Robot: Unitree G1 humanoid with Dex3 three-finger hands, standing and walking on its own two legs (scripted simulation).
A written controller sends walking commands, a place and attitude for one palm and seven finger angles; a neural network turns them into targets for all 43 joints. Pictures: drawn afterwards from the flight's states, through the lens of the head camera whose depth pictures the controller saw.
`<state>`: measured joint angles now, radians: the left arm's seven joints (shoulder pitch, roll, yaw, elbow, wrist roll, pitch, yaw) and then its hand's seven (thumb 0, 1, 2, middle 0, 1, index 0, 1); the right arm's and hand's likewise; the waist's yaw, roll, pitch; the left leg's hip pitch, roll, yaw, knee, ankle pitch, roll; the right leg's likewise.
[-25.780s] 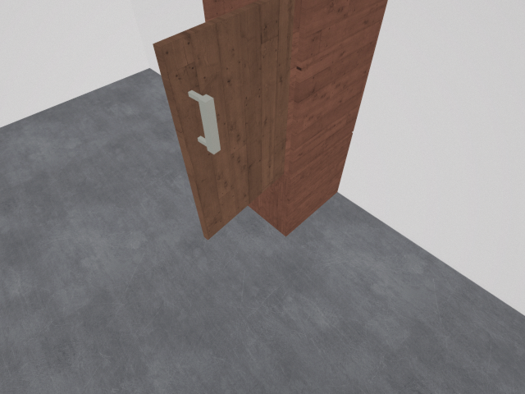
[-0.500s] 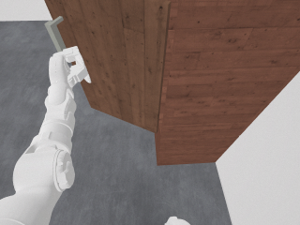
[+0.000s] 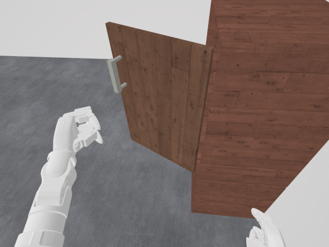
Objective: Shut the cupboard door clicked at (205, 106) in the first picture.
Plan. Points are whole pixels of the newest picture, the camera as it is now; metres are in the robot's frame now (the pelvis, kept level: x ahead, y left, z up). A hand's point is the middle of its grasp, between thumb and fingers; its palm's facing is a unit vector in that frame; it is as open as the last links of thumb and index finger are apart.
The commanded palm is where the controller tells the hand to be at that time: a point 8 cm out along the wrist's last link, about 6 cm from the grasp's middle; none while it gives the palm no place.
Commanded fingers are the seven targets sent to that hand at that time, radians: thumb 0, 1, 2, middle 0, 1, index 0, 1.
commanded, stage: draw the hand back to the body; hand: left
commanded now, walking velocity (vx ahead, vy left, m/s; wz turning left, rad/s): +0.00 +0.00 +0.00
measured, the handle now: (118, 74) +0.67 +0.21 +0.08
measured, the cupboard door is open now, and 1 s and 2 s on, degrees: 62 62 62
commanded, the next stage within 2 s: step back with the hand held close in 0.94 s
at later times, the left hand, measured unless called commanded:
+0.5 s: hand (34, 170) +0.22 +0.26 +0.16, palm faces +0.42 -0.82 -0.38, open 5.6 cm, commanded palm +0.16 +0.30 +0.18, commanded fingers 0.00 0.90 0.90 -0.25 -0.36 -0.25 -0.36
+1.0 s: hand (25, 179) +0.19 +0.26 +0.17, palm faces +0.46 -0.79 -0.41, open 7.4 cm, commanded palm +0.15 +0.29 +0.18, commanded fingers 0.00 0.90 0.90 -0.20 -0.30 -0.20 -0.30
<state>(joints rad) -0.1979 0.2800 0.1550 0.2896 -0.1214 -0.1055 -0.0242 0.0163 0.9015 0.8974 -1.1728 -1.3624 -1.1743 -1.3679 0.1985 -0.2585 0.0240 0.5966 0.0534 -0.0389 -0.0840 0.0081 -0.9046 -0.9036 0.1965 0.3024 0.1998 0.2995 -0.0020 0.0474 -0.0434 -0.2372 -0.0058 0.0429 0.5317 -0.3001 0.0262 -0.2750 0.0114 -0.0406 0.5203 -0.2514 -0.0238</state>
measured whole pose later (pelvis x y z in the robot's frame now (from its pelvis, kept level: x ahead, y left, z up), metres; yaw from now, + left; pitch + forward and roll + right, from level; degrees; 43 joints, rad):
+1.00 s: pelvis +0.01 -0.01 +0.01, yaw +1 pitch -5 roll +0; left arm 0.46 0.34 0.34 -0.36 -0.06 -0.10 0.10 0.02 0.89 0.90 -0.21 -0.30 -0.21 -0.31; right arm 0.20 -0.22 0.02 0.65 0.00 -0.11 -0.09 0.01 -0.90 -0.90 0.20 0.30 0.20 0.30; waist 0.05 0.08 0.00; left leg -0.06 0.00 0.03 0.40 -0.26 0.01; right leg -0.09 0.02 -0.06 0.38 -0.21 -0.03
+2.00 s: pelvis -0.11 +0.01 -0.02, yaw +3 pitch -1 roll +0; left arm 0.48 0.41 0.45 -0.54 -0.01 -0.25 0.17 0.01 0.89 0.90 -0.21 -0.30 -0.21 -0.31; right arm 0.24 -0.23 0.00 0.60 -0.01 -0.04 -0.07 0.01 -0.90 -0.90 0.20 0.30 0.20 0.30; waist -0.02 -0.03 0.02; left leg -0.48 -0.02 0.05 0.74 -0.39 0.03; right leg -0.46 -0.02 -0.03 0.62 -0.14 -0.01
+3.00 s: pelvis -0.29 +0.08 -0.01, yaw -4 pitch +2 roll +0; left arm 0.56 0.57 0.51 -0.68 -0.05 -0.23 0.13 0.01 0.89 0.90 -0.21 -0.30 -0.21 -0.31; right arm 0.30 -0.15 0.02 0.69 -0.01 -0.05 -0.04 0.01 -0.90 -0.90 0.20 0.30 0.20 0.30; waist 0.01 -0.07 -0.08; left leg -0.52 0.06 0.00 0.99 -0.37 -0.04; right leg -0.24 0.04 -0.10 0.62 -0.42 -0.08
